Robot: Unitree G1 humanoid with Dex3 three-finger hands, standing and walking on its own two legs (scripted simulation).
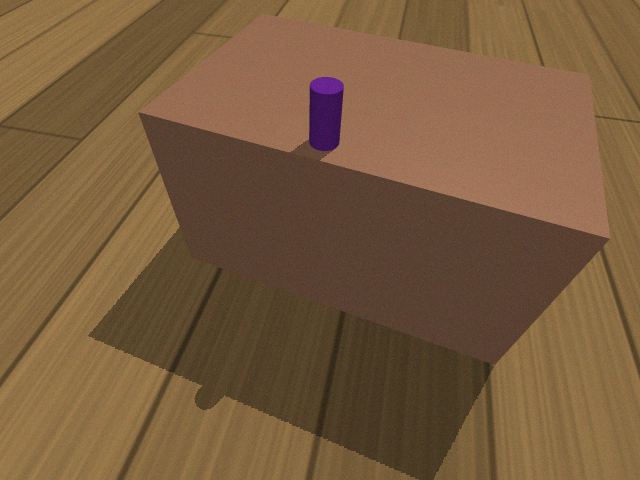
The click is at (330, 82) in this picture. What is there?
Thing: squat round
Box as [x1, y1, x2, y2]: [309, 77, 343, 150]
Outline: 320,77 314,79 310,83 309,142 316,149 330,150 337,146 339,140 343,85 339,80 335,78
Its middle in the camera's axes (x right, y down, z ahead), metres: +0.02 -0.29 +0.94
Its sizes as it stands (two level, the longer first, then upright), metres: 0.077 0.077 0.153
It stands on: a support 0.65 m high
